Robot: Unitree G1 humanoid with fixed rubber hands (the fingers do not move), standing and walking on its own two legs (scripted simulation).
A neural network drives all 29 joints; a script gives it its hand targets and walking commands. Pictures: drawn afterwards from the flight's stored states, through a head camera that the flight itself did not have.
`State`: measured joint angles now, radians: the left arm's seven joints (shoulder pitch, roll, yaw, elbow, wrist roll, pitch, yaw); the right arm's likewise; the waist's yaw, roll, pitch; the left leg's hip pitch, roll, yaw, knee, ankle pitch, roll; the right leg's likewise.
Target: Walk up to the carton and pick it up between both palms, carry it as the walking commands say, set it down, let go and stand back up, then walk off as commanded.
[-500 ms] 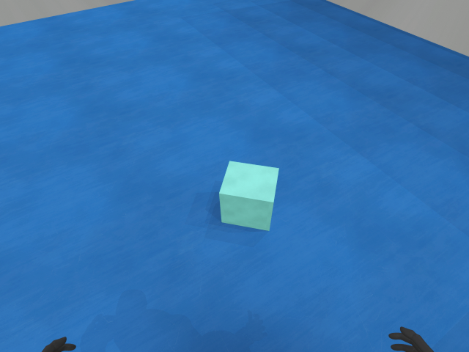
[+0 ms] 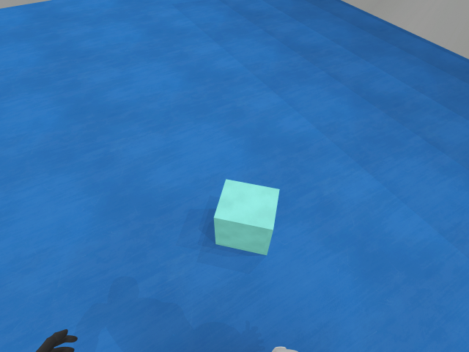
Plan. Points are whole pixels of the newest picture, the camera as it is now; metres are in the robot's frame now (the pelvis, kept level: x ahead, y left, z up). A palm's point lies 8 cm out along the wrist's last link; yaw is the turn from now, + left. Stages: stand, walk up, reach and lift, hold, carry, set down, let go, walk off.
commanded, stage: walk up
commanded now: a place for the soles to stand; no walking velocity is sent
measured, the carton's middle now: (246, 217) +0.75 -0.07 -0.64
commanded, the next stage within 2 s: none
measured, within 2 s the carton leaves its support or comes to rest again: neither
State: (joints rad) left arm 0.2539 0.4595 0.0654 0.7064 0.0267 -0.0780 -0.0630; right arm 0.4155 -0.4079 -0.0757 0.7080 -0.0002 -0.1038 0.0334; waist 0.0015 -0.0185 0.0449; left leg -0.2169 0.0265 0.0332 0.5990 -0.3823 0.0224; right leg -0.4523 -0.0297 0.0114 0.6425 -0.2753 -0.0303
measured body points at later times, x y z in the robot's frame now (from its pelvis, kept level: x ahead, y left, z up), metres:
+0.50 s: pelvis +0.13 +0.01 +0.01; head +0.16 +0.02 +0.45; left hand +0.25 +0.34 -0.08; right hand +0.18 -0.32 -0.08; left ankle +0.15 +0.12 -0.73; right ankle +0.16 -0.14 -0.68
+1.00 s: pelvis +0.24 +0.00 -0.01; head +0.27 +0.00 +0.44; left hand +0.34 +0.33 -0.10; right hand +0.34 -0.33 -0.10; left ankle +0.30 +0.11 -0.73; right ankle +0.25 -0.14 -0.72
